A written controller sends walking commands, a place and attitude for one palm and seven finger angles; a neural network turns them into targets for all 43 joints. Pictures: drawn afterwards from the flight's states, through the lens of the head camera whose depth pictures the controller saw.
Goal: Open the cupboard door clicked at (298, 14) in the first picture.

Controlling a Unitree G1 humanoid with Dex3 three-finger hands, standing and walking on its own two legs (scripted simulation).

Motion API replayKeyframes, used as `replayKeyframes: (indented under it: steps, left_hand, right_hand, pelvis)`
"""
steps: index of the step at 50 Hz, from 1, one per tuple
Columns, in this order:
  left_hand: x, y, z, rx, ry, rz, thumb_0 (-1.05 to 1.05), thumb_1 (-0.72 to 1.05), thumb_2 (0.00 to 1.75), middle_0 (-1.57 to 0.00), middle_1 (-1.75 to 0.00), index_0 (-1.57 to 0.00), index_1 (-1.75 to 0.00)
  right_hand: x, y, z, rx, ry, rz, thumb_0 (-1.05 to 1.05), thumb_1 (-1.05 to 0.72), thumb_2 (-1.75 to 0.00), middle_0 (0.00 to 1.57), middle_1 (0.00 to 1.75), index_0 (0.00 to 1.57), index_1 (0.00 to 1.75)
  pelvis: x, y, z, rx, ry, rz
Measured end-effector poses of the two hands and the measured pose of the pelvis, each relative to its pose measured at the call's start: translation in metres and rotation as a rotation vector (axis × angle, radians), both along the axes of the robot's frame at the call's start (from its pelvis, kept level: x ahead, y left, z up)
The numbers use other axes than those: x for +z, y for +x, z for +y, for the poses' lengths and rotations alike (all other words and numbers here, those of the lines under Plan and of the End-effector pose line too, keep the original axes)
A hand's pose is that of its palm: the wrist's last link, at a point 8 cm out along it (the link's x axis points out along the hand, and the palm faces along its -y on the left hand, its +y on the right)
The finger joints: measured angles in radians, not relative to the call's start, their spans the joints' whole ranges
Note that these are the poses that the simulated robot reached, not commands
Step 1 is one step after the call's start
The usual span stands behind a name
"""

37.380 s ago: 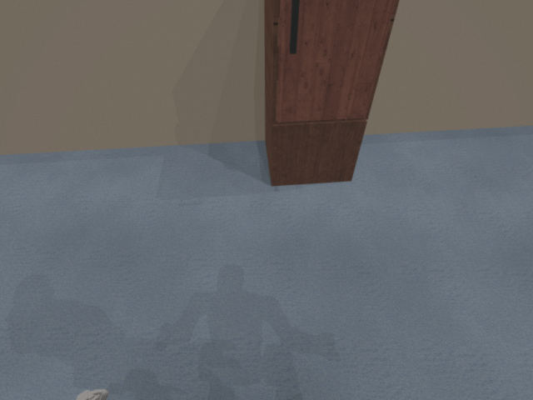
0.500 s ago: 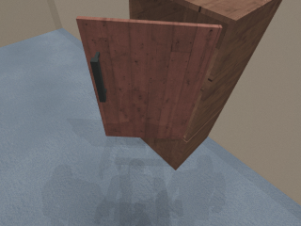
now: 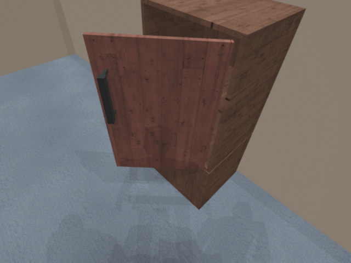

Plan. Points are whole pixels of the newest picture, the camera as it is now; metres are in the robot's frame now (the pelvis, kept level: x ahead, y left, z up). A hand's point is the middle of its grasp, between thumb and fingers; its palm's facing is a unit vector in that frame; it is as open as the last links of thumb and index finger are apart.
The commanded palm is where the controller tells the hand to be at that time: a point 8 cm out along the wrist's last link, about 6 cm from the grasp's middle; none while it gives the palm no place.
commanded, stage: come to a stop and stand still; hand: left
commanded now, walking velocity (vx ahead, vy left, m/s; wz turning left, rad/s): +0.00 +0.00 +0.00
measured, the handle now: (108, 97) +0.57 +0.24 +0.07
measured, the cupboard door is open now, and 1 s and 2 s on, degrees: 44 44 44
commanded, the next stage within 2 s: look again from close up in 0.04 s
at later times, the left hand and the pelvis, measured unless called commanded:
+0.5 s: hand out of the picture -0.03 +0.23 -0.17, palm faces +0.01 -0.98 -0.20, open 7.4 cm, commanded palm none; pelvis -0.02 +0.04 +0.01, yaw +0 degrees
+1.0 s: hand out of the picture -0.08 +0.22 -0.17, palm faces +0.04 -0.99 -0.15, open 7.4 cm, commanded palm none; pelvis -0.02 +0.06 +0.01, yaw -1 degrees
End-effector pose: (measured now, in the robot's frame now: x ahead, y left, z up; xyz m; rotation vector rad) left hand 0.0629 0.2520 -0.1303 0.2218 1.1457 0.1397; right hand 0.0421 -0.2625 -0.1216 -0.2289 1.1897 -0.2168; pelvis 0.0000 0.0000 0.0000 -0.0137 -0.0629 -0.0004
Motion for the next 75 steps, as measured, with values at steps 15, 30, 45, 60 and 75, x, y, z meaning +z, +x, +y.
replayKeyframes:
  steps: [15,30,45,60,75]
  left_hand:
    - [-0.003,-0.06,0.022,0.043,-0.002,0.122,0.0,0.91,0.9,-0.2,-0.3,-0.2,-0.3]
    - [-0.015,-0.108,0.024,0.066,-0.068,0.255,0.0,0.91,0.9,-0.2,-0.3,-0.2,-0.3]
    - [-0.013,-0.129,0.028,0.082,-0.085,0.293,0.0,0.91,0.9,-0.2,-0.3,-0.2,-0.3]
    - [-0.022,-0.182,-0.004,0.165,-0.163,0.414,0.0,0.91,0.9,-0.2,-0.3,-0.2,-0.3]
    - [-0.009,-0.031,0.036,0.011,-0.1,0.182,0.02,0.94,0.9,-0.2,-0.3,-0.2,-0.3]
  right_hand:
    - [0.001,-0.005,0.033,0.047,0.04,0.026,0.0,-0.91,-0.9,0.2,0.3,0.21,0.3]
    - [-0.001,-0.045,0.068,0.0,0.051,0.132,0.0,-0.91,-0.9,0.2,0.3,0.21,0.3]
    - [-0.007,-0.056,0.1,-0.041,0.092,0.134,0.01,-0.91,-0.9,0.2,0.3,0.21,0.3]
    - [-0.012,-0.064,0.098,-0.081,0.088,0.123,0.01,-0.91,-0.9,0.2,0.3,0.2,0.3]
    - [0.004,-0.114,0.138,-0.194,0.124,0.24,0.0,-0.91,-0.9,0.2,0.3,0.2,0.3]
  pelvis:
    - [0.007,-0.012,0.018,0.005,-0.004,0.001]
    - [0.008,-0.018,0.046,0.005,-0.008,0.016]
    - [0.009,-0.022,0.064,-0.007,-0.003,0.021]
    - [0.001,-0.018,0.059,-0.013,-0.023,0.019]
    - [0.016,0.004,0.066,-0.056,-0.014,0.058]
